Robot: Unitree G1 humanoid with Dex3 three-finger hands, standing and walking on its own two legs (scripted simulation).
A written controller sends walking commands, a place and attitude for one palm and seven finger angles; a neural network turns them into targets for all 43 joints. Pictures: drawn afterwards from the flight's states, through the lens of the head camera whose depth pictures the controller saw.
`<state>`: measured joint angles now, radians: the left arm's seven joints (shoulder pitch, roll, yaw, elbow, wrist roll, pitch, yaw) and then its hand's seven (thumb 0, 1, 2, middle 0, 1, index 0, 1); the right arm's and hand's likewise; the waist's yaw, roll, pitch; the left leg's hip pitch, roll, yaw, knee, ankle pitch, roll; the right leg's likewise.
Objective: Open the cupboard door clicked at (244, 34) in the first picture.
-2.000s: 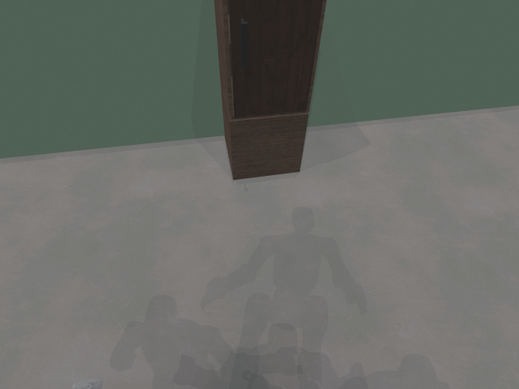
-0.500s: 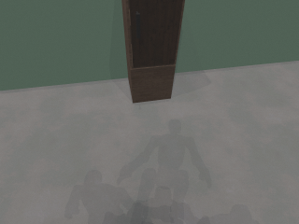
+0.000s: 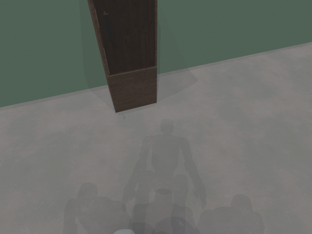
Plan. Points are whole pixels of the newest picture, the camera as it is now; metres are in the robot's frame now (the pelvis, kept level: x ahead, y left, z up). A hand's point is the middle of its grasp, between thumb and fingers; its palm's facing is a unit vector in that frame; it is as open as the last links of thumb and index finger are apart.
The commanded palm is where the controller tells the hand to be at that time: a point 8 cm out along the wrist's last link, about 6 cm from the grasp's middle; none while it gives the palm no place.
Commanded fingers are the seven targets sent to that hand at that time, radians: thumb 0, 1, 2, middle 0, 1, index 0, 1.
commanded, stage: walk to a spot facing it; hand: left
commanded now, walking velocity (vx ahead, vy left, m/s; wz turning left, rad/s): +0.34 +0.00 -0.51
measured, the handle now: (107, 26) +1.14 +0.40 +0.00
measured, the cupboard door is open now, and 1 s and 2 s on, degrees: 0 0 0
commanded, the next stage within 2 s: turn to face it in 1.12 s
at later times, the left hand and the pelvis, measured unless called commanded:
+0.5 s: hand (89, 184) +0.29 +0.26 -0.16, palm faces -0.22 -0.95 -0.21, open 7.4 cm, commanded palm none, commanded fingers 0.00 0.90 0.90 -0.20 -0.30 -0.20 -0.30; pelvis +0.18 +0.07 +0.01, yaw -18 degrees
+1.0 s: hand (166, 133) +0.52 +0.02 -0.15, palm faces -0.59 -0.79 -0.19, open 7.4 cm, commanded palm none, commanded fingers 0.00 0.90 0.90 -0.20 -0.30 -0.20 -0.30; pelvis +0.32 -0.05 +0.00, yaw -34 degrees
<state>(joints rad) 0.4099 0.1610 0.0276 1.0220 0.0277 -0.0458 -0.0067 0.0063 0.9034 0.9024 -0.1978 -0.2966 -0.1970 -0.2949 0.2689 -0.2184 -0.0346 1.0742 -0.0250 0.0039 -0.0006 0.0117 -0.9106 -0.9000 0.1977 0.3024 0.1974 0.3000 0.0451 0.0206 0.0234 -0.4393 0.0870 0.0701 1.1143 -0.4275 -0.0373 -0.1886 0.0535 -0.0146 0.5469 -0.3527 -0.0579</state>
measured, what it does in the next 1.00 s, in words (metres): walks ahead, turning right: left foot, then right foot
